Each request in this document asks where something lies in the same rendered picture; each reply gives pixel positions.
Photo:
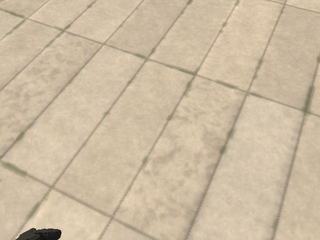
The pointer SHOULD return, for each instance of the robot left hand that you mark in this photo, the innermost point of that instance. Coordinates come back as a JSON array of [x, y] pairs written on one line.
[[40, 234]]

